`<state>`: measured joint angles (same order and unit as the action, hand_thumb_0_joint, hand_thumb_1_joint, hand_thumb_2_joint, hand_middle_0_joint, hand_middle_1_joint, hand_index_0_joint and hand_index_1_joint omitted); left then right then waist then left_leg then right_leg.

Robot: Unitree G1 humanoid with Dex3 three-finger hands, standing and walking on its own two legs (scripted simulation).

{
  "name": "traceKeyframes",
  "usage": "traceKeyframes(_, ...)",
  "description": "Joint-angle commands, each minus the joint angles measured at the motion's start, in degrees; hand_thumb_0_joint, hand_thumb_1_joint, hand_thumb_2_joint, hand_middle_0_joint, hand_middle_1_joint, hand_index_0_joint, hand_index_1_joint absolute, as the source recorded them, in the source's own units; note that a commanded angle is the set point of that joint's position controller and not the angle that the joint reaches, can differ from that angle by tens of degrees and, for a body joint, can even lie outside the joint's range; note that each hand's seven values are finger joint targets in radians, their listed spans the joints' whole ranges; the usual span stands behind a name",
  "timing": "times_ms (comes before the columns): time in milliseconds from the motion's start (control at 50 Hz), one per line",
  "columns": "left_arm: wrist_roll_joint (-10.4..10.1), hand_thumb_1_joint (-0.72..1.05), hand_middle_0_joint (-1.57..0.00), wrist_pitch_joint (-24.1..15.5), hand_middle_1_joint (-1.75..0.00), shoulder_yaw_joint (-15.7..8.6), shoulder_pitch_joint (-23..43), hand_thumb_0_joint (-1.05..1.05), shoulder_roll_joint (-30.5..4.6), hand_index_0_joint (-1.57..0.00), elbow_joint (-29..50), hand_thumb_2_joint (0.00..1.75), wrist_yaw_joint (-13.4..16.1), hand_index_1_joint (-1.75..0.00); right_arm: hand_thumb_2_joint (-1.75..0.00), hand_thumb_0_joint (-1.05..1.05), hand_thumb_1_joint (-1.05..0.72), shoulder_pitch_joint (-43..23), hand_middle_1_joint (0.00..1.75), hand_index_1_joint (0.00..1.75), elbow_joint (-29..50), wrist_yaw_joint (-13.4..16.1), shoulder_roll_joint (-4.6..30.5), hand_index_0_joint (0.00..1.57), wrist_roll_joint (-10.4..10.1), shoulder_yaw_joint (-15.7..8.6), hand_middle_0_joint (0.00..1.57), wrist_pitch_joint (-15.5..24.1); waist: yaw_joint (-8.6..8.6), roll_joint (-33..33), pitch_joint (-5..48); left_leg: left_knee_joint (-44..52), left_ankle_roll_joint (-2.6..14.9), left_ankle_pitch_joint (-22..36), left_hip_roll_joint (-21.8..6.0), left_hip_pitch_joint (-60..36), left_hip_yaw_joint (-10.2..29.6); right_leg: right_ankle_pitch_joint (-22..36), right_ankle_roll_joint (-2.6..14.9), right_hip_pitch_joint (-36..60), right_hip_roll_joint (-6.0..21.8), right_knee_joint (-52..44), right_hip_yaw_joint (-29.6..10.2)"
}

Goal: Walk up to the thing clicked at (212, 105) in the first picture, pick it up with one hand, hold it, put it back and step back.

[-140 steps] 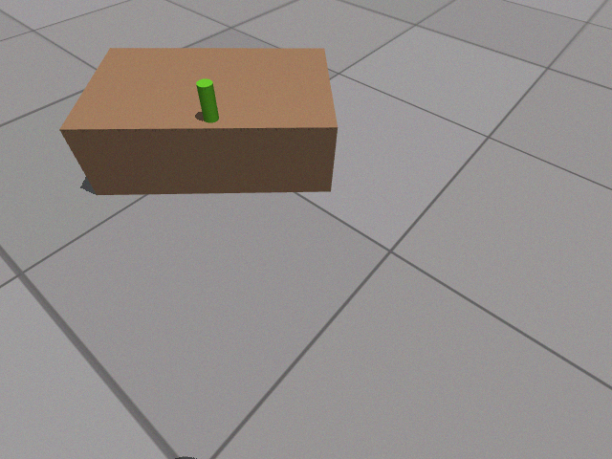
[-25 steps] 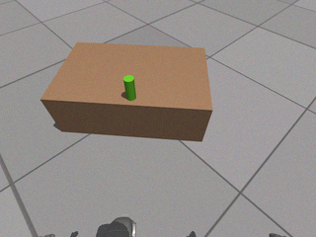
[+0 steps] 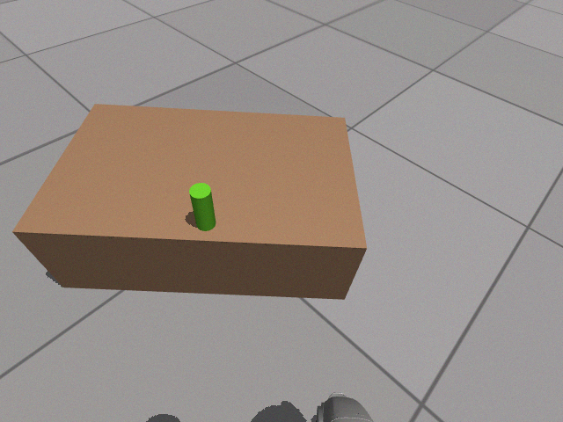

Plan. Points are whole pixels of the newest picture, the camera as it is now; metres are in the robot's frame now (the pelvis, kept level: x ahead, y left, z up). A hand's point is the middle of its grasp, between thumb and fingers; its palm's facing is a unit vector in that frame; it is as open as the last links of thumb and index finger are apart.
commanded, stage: walk up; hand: left
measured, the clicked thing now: (203, 208) +0.73 +0.21 -0.33
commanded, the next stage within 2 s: none
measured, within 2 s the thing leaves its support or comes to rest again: neither
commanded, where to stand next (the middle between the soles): +0.36 -0.01 m, yaw +2 degrees
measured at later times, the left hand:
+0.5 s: hand (130, 388) +0.19 +0.23 -0.13, palm faces +0.04 -0.93 -0.37, open 7.3 cm
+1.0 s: hand (135, 319) +0.31 +0.26 -0.15, palm faces +0.01 -0.91 -0.40, open 7.3 cm
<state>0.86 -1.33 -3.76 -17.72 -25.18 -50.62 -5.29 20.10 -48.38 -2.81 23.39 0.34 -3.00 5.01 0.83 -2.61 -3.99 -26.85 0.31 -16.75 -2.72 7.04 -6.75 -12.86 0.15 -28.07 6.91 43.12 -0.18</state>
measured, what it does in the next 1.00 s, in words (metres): walks ahead: right foot, then left foot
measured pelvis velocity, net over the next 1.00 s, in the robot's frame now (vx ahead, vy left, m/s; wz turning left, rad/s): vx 0.27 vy -0.03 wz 0.03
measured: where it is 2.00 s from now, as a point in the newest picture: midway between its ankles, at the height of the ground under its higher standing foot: (274, 397)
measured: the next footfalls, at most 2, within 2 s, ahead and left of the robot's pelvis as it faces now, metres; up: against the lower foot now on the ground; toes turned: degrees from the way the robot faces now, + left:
right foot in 0.10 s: +0.18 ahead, -0.16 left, +0.00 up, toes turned -4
left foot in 0.58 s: +0.31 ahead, +0.11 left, +0.00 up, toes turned +2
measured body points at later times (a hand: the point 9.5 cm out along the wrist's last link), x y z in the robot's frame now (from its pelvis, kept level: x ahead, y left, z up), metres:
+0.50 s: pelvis +0.16 -0.04 +0.00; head +0.18 -0.05 +0.45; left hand +0.19 +0.28 -0.11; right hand +0.25 -0.36 -0.12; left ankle +0.28 +0.10 -0.71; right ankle +0.14 -0.15 -0.74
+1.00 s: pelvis +0.27 -0.03 -0.01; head +0.30 -0.03 +0.43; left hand +0.31 +0.30 -0.13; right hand +0.36 -0.34 -0.13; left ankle +0.29 +0.10 -0.74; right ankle +0.36 -0.16 -0.73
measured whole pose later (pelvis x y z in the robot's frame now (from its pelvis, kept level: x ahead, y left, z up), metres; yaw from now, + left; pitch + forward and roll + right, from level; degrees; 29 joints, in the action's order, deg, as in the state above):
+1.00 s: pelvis +0.27 -0.03 -0.01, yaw +2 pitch -3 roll +1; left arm -0.1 -1.8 -2.6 -15.9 -23.8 -52.5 -0.6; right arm 14.6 -48.8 -1.1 22.4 -0.1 -1.8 1.4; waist 0.1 -0.7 -6.9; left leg -36.1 0.5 -17.4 -1.5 15.4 -4.4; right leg -11.7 0.2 -21.6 3.4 38.0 0.8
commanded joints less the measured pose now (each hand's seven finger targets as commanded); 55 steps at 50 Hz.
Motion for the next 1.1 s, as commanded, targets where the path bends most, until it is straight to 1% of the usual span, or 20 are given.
traceKeyframes(0,0.12,0.90,-0.20,-2.55,-0.30,-2.89,3.17,0.00,-8.55,-0.20,4.59,0.90,0.58,-0.30,-0.90,0.00,-0.90,-2.23,0.30,0.30,5.01,1.01,16.10,0.20,0.00,-5.00,0.20,1.09,0.06,11.11,-0.38,8.65,10.83,2.36,-12.21,5.94,9.10,2.02,1.05,5.93,-2.04,-7.01,3.29)
traceKeyframes(60,0.39,0.90,-0.20,-3.81,-0.30,-4.22,-4.92,0.00,-10.98,-0.20,1.52,0.90,1.63,-0.30,-0.90,0.00,-0.90,-1.87,0.30,0.30,5.76,1.17,12.65,0.20,0.05,-3.61,0.20,0.29,-4.51,1.40,4.73,-8.92,7.68,6.78,-8.55,12.25,5.45,0.77,2.20,24.17,-5.00,-12.65,3.79)
traceKeyframes(80,0.57,0.90,-0.20,-4.40,-0.30,-5.47,-10.06,0.00,-14.25,-0.20,0.66,0.90,2.38,-0.30,-0.90,0.00,-0.90,0.93,0.30,0.30,5.96,1.17,8.71,0.20,-0.08,-2.31,0.20,0.37,-6.73,-10.74,7.94,-24.83,5.11,3.40,-3.32,16.85,1.21,-8.31,3.99,29.96,1.26,-19.26,-6.20)
traceKeyframes(100,0.33,0.90,-0.20,-4.91,-0.30,-5.92,-9.62,0.00,-17.71,-0.20,2.24,0.90,3.11,-0.30,-0.90,0.00,-0.90,3.29,0.30,0.30,6.37,1.18,5.74,0.20,-0.21,-1.01,0.20,-0.02,-5.47,-17.50,6.90,-35.37,2.08,-13.02,2.95,27.32,3.14,-13.55,7.08,32.44,13.20,-26.20,-27.47)
traceKeyframes(120,-0.40,0.90,-0.20,-4.57,-0.30,-5.87,-8.40,0.00,-19.16,-0.20,2.58,0.90,3.10,-0.30,-0.90,0.00,-0.90,1.34,0.30,0.30,5.19,1.82,11.71,0.20,-0.11,-2.62,0.20,-0.80,-6.29,-11.74,4.33,-39.50,1.62,-12.86,2.48,30.12,7.07,-15.16,11.03,29.40,17.12,-29.97,-35.11)
traceKeyframes(140,-0.82,0.90,-0.20,-4.30,-0.30,-5.64,-6.38,0.00,-18.77,-0.20,3.37,0.90,3.25,-0.30,-0.90,0.00,-0.90,-0.28,0.30,0.30,4.41,2.07,13.86,0.20,0.10,-3.12,0.20,-0.85,-5.58,-9.69,1.55,-41.20,1.72,-11.80,0.31,30.58,8.65,-11.32,13.18,25.79,17.09,-29.49,-34.13)
traceKeyframes(200,-1.59,0.90,-0.20,-4.42,-0.30,-4.06,-0.86,0.00,-13.70,-0.20,4.41,0.90,4.01,-0.30,-0.90,0.00,-0.90,2.86,0.30,0.30,1.24,1.53,12.16,0.20,-1.33,-2.88,0.20,-1.29,-1.59,-7.59,0.18,-36.08,1.47,-3.49,-1.75,25.72,11.42,5.67,7.70,21.23,8.86,-27.08,-13.87)
traceKeyframes(240,-1.33,0.90,-0.20,-4.69,-0.30,-3.55,-0.93,0.00,-12.56,-0.20,4.77,0.90,4.10,-0.30,-0.90,0.00,-0.90,2.97,0.30,0.30,0.62,0.97,11.39,0.20,-0.86,-2.91,0.20,-1.84,-1.57,-7.67,0.51,-34.18,1.16,0.22,-0.65,22.59,9.98,12.48,7.76,18.33,6.38,-26.87,-8.20)
traceKeyframes(440,-0.18,0.90,-0.20,-4.82,-0.30,-4.04,-2.81,0.00,-12.90,-0.20,7.55,0.90,4.05,-0.30,-0.90,0.00,-0.90,-7.93,0.30,0.30,4.58,-0.85,9.04,0.20,0.97,-3.29,0.20,-1.42,-4.18,-4.49,-0.94,-10.33,-0.02,6.52,-2.86,21.36,7.42,7.05,11.70,20.28,9.21,-25.98,-3.53)
traceKeyframes(560,-0.07,0.90,-0.20,-3.86,-0.30,-2.30,-1.54,0.00,-10.77,-0.20,8.29,0.90,3.98,-0.30,-0.90,0.00,-0.90,3.33,0.30,0.30,0.45,-0.03,12.59,0.20,1.18,-5.23,0.20,-0.16,2.91,6.61,5.25,-3.02,3.26,1.56,1.60,-5.49,4.04,4.47,8.07,7.39,3.76,-5.16,2.06)
traceKeyframes(580,-0.43,0.90,-0.20,-3.72,-0.30,-1.23,-4.71,0.00,-7.32,-0.20,8.40,0.90,3.81,-0.30,-0.90,0.00,-0.90,7.52,0.30,0.30,0.33,0.60,16.51,0.20,1.70,-6.44,0.20,0.21,4.57,18.23,8.33,3.75,6.91,-9.89,-6.73,-12.61,18.11,1.32,5.11,-0.30,-1.25,11.41,5.81)
traceKeyframes(600,-0.78,0.90,-0.20,-3.26,-0.30,-0.91,-6.57,0.00,-5.47,-0.20,8.00,0.90,3.77,-0.30,-0.90,0.00,-0.90,7.03,0.30,0.30,2.30,1.19,19.43,0.20,1.44,-6.71,0.20,0.52,3.25,20.83,7.03,11.18,11.46,-14.74,-18.71,-14.60,42.42,-16.43,2.52,-11.70,-9.00,19.86,3.74)
traceKeyframes(620,-0.34,0.90,-0.20,-2.49,-0.30,-2.56,-5.50,0.00,-11.82,-0.20,6.35,0.90,4.74,-0.30,-0.90,0.00,-0.90,5.15,0.30,0.30,2.84,1.04,19.73,0.20,-0.36,-6.91,0.20,0.24,3.17,14.57,5.74,12.33,16.21,-16.28,-22.46,-9.84,46.07,-19.94,3.01,-10.48,-5.11,24.64,-0.86)
traceKeyframes(700,-0.93,0.90,-0.20,-1.85,-0.30,-2.06,-5.95,0.00,-10.81,-0.20,3.60,0.90,3.97,-0.30,-0.90,0.00,-0.90,-1.36,0.30,0.30,4.05,1.73,13.93,0.20,-0.61,-4.23,0.20,0.60,-0.89,9.24,-1.40,12.17,9.27,2.53,-12.84,4.88,20.85,-8.60,2.46,-3.08,-1.59,19.43,-4.74)
traceKeyframes(740,-0.92,0.90,-0.20,-1.37,-0.30,-1.96,-7.95,0.00,-9.39,-0.20,2.29,0.90,3.77,-0.30,-0.90,0.00,-0.90,-2.90,0.30,0.30,4.43,1.85,13.78,0.20,-0.27,-4.05,0.20,0.62,-1.74,11.07,-0.04,10.96,10.57,7.82,-11.24,7.52,15.86,-6.13,1.16,0.70,-2.22,17.04,-2.01)
traceKeyframes(920,-0.90,0.90,-0.20,-1.55,-0.30,-1.05,-1.74,0.00,-6.85,-0.20,0.69,0.90,5.76,-0.30,-0.90,0.00,-0.90,-6.06,0.30,0.30,4.10,2.68,12.49,0.20,-0.12,-2.72,0.20,-2.19,-1.00,11.66,4.34,-1.46,11.35,32.69,-10.48,8.37,9.50,0.09,-0.26,11.18,-4.78,-2.84,2.87)
traceKeyframes(980,-0.36,0.90,-0.20,-2.59,-0.30,-1.41,-3.03,0.00,-8.78,-0.20,-0.97,0.90,6.42,-0.30,-0.90,0.00,-0.90,-8.27,0.30,0.30,3.37,2.81,8.71,0.20,-1.54,-1.29,0.20,-3.39,-3.71,2.89,7.35,-12.05,5.53,15.52,-6.22,10.55,7.71,11.87,1.85,20.17,-3.18,-17.40,-0.89)
traceKeyframes(1020,0.11,0.90,-0.20,-3.17,-0.30,-1.58,2.64,0.00,-12.41,-0.20,1.01,0.90,6.55,-0.30,-0.90,0.00,-0.90,-4.42,0.30,0.30,2.30,2.95,4.55,0.20,-1.47,0.49,0.20,-4.27,-0.68,-7.75,6.51,-19.47,1.08,-13.66,1.77,15.93,7.06,16.40,8.54,18.20,13.01,-22.65,-23.05)
traceKeyframes(1040,-0.06,0.90,-0.20,-2.81,-0.30,-1.61,6.24,0.00,-14.17,-0.20,1.19,0.90,6.50,-0.30,-0.90,0.00,-0.90,-5.62,0.30,0.30,1.25,3.54,8.62,0.20,-1.15,-0.93,0.20,-4.77,-1.16,-8.49,5.69,-22.15,1.47,-18.03,1.02,13.60,7.67,15.58,14.01,14.36,14.82,-21.71,-23.25)
traceKeyframes(1080,-0.24,0.90,-0.20,-2.33,-0.30,-0.93,6.61,0.00,-11.62,-0.20,0.35,0.90,6.43,-0.30,-0.90,0.00,-0.90,-6.65,0.30,0.30,-1.32,3.43,9.33,0.20,-1.23,-1.04,0.20,-4.97,-1.32,-8.82,4.33,-20.42,1.58,-17.45,0.20,11.96,9.35,11.24,11.37,11.80,10.59,-22.29,-18.53)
